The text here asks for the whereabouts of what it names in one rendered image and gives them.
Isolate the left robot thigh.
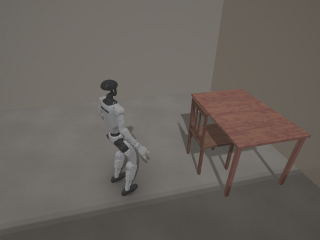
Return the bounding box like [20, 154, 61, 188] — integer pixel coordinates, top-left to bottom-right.
[106, 133, 125, 160]

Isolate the robot left foot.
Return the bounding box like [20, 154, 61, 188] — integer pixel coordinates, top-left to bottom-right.
[111, 172, 126, 183]

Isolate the chair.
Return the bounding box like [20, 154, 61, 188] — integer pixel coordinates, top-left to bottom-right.
[186, 97, 234, 175]

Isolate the table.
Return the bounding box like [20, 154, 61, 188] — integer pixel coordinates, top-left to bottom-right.
[191, 88, 311, 197]

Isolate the right robot upper arm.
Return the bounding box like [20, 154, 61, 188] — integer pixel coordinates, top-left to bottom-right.
[113, 105, 128, 136]

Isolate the robot right forearm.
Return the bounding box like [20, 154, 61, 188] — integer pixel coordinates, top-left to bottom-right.
[122, 128, 141, 150]

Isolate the left robot upper arm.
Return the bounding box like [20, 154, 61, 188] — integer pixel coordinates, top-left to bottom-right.
[98, 96, 106, 118]

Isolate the right robot hand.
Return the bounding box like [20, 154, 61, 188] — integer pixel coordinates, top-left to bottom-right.
[137, 146, 150, 160]

